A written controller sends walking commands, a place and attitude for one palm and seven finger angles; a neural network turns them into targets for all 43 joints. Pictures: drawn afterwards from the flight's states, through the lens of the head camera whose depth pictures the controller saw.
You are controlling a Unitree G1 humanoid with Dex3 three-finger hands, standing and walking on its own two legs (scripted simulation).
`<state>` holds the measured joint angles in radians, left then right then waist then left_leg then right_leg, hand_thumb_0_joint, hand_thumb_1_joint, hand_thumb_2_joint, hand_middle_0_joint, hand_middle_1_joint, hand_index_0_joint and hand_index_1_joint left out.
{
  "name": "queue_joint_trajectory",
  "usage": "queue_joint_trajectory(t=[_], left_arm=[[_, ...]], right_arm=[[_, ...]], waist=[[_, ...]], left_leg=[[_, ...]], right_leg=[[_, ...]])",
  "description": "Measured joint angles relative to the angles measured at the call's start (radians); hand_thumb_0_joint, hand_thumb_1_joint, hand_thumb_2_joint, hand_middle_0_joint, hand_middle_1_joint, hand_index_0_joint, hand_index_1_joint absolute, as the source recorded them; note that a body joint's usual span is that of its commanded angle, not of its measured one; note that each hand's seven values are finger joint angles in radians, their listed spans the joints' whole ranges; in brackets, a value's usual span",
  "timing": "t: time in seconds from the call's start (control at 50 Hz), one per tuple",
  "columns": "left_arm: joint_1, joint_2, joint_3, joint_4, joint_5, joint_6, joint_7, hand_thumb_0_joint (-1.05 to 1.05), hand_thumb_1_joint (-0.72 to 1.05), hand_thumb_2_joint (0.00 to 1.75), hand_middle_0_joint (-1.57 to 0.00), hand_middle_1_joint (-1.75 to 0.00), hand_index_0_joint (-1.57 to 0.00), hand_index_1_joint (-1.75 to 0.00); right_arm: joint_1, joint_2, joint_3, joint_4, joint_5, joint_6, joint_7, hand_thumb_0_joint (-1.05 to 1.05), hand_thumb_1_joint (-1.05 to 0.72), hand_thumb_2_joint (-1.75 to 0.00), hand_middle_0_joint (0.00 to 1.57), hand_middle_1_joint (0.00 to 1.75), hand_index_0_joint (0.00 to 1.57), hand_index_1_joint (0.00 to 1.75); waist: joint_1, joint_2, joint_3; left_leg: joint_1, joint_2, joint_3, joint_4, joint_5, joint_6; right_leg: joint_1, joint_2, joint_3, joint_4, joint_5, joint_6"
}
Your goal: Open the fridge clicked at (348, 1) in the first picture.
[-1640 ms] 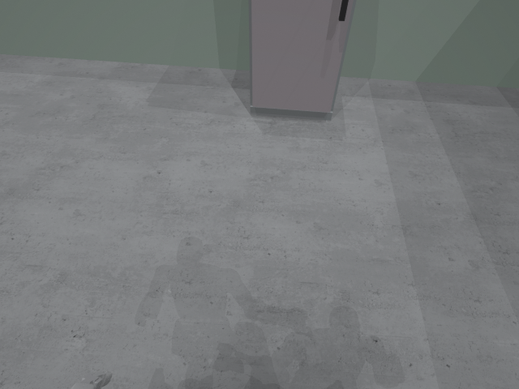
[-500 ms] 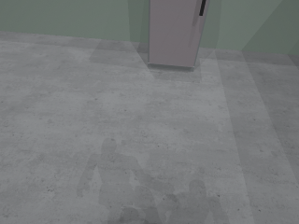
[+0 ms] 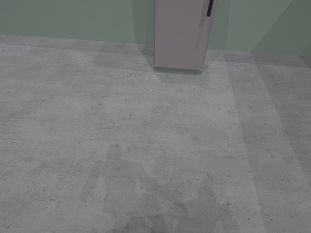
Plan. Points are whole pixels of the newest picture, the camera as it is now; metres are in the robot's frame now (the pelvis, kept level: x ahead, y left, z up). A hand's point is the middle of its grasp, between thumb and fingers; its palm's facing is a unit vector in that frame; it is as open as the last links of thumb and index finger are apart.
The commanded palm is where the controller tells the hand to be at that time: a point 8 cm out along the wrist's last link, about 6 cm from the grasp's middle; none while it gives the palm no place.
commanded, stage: walk to a spot facing it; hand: right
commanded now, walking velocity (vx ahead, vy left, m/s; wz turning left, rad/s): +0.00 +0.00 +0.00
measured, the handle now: out of the picture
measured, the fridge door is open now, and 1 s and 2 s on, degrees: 0 0 0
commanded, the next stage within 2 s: none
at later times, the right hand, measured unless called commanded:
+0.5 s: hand out of the picture +0.02 -0.22 -0.20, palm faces +0.07 +0.99 -0.15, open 7.4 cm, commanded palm none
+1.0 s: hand (217, 171) +0.38 -0.21 -0.18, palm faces +0.14 +0.97 -0.18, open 7.3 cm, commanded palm none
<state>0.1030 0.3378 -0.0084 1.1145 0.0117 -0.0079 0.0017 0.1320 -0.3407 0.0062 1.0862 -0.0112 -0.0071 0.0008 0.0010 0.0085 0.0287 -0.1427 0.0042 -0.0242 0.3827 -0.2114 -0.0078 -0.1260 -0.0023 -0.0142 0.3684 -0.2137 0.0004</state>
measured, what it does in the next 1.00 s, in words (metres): walks ahead: left foot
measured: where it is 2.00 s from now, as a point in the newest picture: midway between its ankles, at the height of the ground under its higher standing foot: (176, 158)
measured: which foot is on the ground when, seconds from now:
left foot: down 0.00-0.42, up 0.44-0.84, down 0.86-1.00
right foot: down 0.00-0.86, up 0.88-1.00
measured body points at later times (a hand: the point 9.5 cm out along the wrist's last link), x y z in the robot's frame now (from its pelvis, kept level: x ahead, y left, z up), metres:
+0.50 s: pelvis +0.07 -0.04 -0.01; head +0.08 -0.06 +0.44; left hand +0.05 +0.20 -0.16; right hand +0.02 -0.27 -0.18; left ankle +0.00 +0.10 -0.69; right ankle +0.02 -0.12 -0.75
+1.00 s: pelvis +0.30 -0.02 -0.02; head +0.32 -0.03 +0.43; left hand +0.27 +0.21 -0.18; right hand +0.37 -0.26 -0.16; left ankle +0.35 +0.07 -0.75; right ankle +0.18 -0.13 -0.65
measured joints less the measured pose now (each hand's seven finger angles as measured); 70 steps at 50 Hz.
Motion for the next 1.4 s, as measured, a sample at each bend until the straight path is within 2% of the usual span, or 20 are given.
queue_joint_trajectory(t=[0.18,0.28,0.34,0.4,0.44,0.48,0.52,0.58,0.7,0.8,0.86,0.92,0.94,0.98,1.02,1.1,1.24,1.28,1.34,1.4], left_arm=[[0.011,-0.009,-0.003,0.001,0.004,0.004,0.003,0.00,0.91,0.90,-0.21,-0.30,-0.20,-0.30],[0.088,-0.048,-0.003,-0.004,0.015,0.022,-0.004,0.00,0.91,0.90,-0.20,-0.30,-0.20,-0.30],[0.146,-0.078,0.002,-0.004,0.016,0.026,-0.009,0.00,0.91,0.90,-0.20,-0.30,-0.20,-0.30],[0.194,-0.110,0.008,-0.007,0.011,0.011,-0.015,0.01,0.91,0.90,-0.20,-0.30,-0.20,-0.30],[0.218,-0.134,0.014,-0.009,0.015,-0.011,-0.012,0.01,0.91,0.90,-0.20,-0.30,-0.20,-0.30],[0.249,-0.158,0.017,-0.012,0.016,-0.032,-0.001,0.00,0.91,0.90,-0.20,-0.30,-0.20,-0.30],[0.285,-0.185,0.015,-0.008,0.013,-0.047,0.008,0.00,0.91,0.90,-0.20,-0.30,-0.20,-0.30],[0.338,-0.222,0.009,0.018,0.010,-0.061,0.019,0.00,0.91,0.90,-0.20,-0.30,-0.20,-0.30],[0.410,-0.271,0.008,0.074,0.007,-0.068,0.029,0.00,0.91,0.90,-0.21,-0.30,-0.20,-0.30],[0.428,-0.265,0.019,0.095,0.014,-0.065,0.030,0.00,0.91,0.90,-0.21,-0.30,-0.20,-0.30],[0.438,-0.256,0.026,0.105,0.009,-0.057,0.026,0.00,0.91,0.90,-0.21,-0.30,-0.20,-0.30],[0.385,-0.234,0.037,0.096,-0.003,-0.034,0.017,0.01,0.91,0.90,-0.21,-0.30,-0.20,-0.30],[0.358,-0.223,0.043,0.084,-0.001,-0.027,0.015,0.01,0.91,0.90,-0.21,-0.30,-0.20,-0.30],[0.295,-0.196,0.054,0.050,0.008,-0.018,0.011,0.01,0.91,0.90,-0.20,-0.30,-0.20,-0.30],[0.233,-0.173,0.062,0.006,0.014,-0.015,0.008,0.01,0.91,0.90,-0.20,-0.30,-0.20,-0.30],[0.132,-0.151,0.073,-0.073,0.018,-0.015,-0.004,0.00,0.92,0.90,-0.20,-0.30,-0.19,-0.30],[0.028,-0.139,0.063,-0.132,0.017,-0.038,-0.030,0.00,0.92,0.90,-0.20,-0.30,-0.19,-0.30],[0.015,-0.146,0.060,-0.138,0.024,-0.058,-0.025,0.00,0.92,0.90,-0.20,-0.30,-0.19,-0.30],[0.032,-0.167,0.047,-0.134,0.022,-0.072,-0.008,0.00,0.91,0.90,-0.20,-0.30,-0.19,-0.30],[0.081,-0.190,0.044,-0.104,0.015,-0.075,0.009,0.00,0.92,0.90,-0.20,-0.30,-0.20,-0.30]], right_arm=[[0.010,0.009,-0.001,0.002,-0.001,0.006,-0.008,0.01,-0.91,-0.90,0.21,0.30,0.20,0.30],[0.080,0.054,-0.006,-0.010,-0.010,0.014,0.004,0.01,-0.91,-0.90,0.20,0.30,0.20,0.30],[0.138,0.089,-0.014,-0.016,-0.010,0.001,0.006,0.01,-0.91,-0.90,0.20,0.30,0.20,0.30],[0.196,0.115,-0.022,-0.004,-0.010,-0.005,0.006,0.00,-0.91,-0.90,0.20,0.30,0.20,0.30],[0.231,0.127,-0.028,0.015,-0.007,0.007,0.006,0.01,-0.91,-0.90,0.20,0.30,0.20,0.30],[0.247,0.141,-0.029,0.038,-0.011,0.022,0.006,0.01,-0.91,-0.90,0.20,0.30,0.20,0.30],[0.240,0.148,-0.033,0.049,-0.014,0.022,0.011,0.01,-0.91,-0.90,0.20,0.30,0.20,0.30],[0.201,0.156,-0.040,0.034,-0.015,0.013,0.017,0.01,-0.91,-0.90,0.20,0.30,0.20,0.30],[0.082,0.156,-0.057,-0.024,-0.013,0.006,0.016,0.02,-0.93,-0.90,0.20,0.30,0.20,0.30],[-0.018,0.154,-0.061,-0.063,-0.007,-0.005,0.020,0.01,-0.93,-0.90,0.20,0.30,0.20,0.30],[-0.053,0.156,-0.059,-0.095,-0.013,-0.040,0.020,0.01,-0.93,-0.90,0.20,0.30,0.20,0.30],[-0.061,0.170,-0.058,-0.113,-0.011,-0.078,0.009,0.01,-0.92,-0.90,0.20,0.30,0.20,0.30],[-0.051,0.174,-0.057,-0.111,-0.010,-0.080,0.005,0.01,-0.92,-0.90,0.20,0.30,0.20,0.30],[-0.020,0.183,-0.054,-0.094,-0.012,-0.079,-0.004,0.00,-0.92,-0.90,0.20,0.30,0.20,0.30],[0.022,0.192,-0.059,-0.070,-0.012,-0.074,-0.014,0.00,-0.92,-0.90,0.20,0.30,0.20,0.30],[0.095,0.161,-0.074,-0.033,-0.016,-0.065,-0.018,-0.01,-0.96,-0.90,0.21,0.30,0.20,0.30],[0.215,0.135,-0.066,0.014,-0.017,-0.048,-0.001,0.00,-0.93,-0.90,0.20,0.30,0.20,0.30],[0.236,0.132,-0.067,0.029,-0.010,-0.033,0.003,0.00,-0.93,-0.90,0.20,0.30,0.20,0.30],[0.228,0.132,-0.069,0.044,-0.008,-0.011,0.007,0.01,-0.92,-0.90,0.20,0.30,0.20,0.30],[0.201,0.138,-0.071,0.033,-0.014,-0.009,0.014,0.01,-0.92,-0.90,0.20,0.30,0.20,0.30]], waist=[[0.001,-0.002,-0.011],[-0.001,-0.010,-0.048],[-0.002,-0.012,-0.053],[0.000,0.002,-0.043],[-0.002,0.027,-0.036],[0.007,0.030,-0.034],[0.021,0.032,-0.025],[0.029,0.027,-0.007],[0.038,0.018,0.025],[0.067,-0.002,0.050],[0.068,-0.014,0.053],[0.053,-0.028,0.062],[0.047,-0.030,0.059],[0.042,-0.033,0.046],[0.044,-0.035,0.026],[0.031,-0.026,-0.006],[-0.026,0.002,-0.002],[-0.030,0.023,0.010],[-0.029,0.035,0.021],[-0.029,0.038,0.019]], left_leg=[[-0.001,0.002,0.003,0.006,-0.007,-0.003],[-0.016,0.000,0.021,0.065,-0.069,0.001],[-0.001,0.004,0.049,0.070,-0.095,-0.001],[0.014,0.023,0.067,0.101,-0.139,-0.017],[-0.026,0.047,0.058,0.231,-0.214,-0.004],[-0.118,0.044,0.055,0.462,-0.257,0.008],[-0.209,0.048,0.069,0.624,-0.222,0.009],[-0.319,0.069,0.091,0.700,-0.147,-0.006],[-0.445,0.107,0.103,0.556,-0.014,-0.022],[-0.407,0.080,0.134,0.317,0.008,0.009],[-0.310,0.046,0.158,0.215,0.042,0.048],[-0.284,0.045,0.188,0.297,-0.020,0.057],[-0.260,0.042,0.194,0.290,-0.042,0.056],[-0.206,0.036,0.202,0.243,-0.051,0.045],[-0.155,0.032,0.209,0.189,-0.052,0.040],[-0.065,0.028,0.220,0.103,-0.065,0.030],[0.064,0.053,0.222,0.114,-0.182,-0.028],[0.015,0.084,0.187,0.305,-0.255,-0.020],[-0.148,0.074,0.108,0.696,-0.242,-0.001],[-0.277,0.093,0.094,0.806,-0.144,-0.007]], right_leg=[[-0.003,0.002,0.003,0.008,-0.006,0.000],[-0.055,-0.002,0.017,0.136,-0.137,-0.011],[-0.112,-0.017,-0.006,0.259,-0.202,-0.016],[-0.116,-0.026,-0.045,0.222,-0.171,-0.021],[-0.103,-0.005,-0.070,0.228,-0.131,-0.038],[-0.073,0.002,-0.083,0.208,-0.160,-0.054],[-0.027,0.010,-0.082,0.144,-0.153,-0.058],[0.044,0.019,-0.066,0.038,-0.121,-0.061],[0.163,0.028,-0.042,-0.091,-0.117,-0.052],[0.248,0.014,-0.035,-0.099,-0.189,-0.030],[0.225,-0.009,-0.023,0.087,-0.297,-0.017],[-0.013,-0.023,0.010,0.664,-0.285,-0.036],[-0.091,-0.031,0.008,0.795,-0.250,-0.041],[-0.226,-0.059,-0.007,0.905,-0.183,-0.038],[-0.328,-0.092,-0.021,0.876,-0.142,-0.024],[-0.415,-0.139,-0.054,0.635,-0.065,0.007],[-0.303,-0.115,-0.123,0.262,-0.010,0.003],[-0.278,-0.093,-0.146,0.281,-0.003,-0.042],[-0.216,-0.074,-0.167,0.268,-0.063,-0.054],[-0.126,-0.051,-0.182,0.160,-0.048,-0.045]])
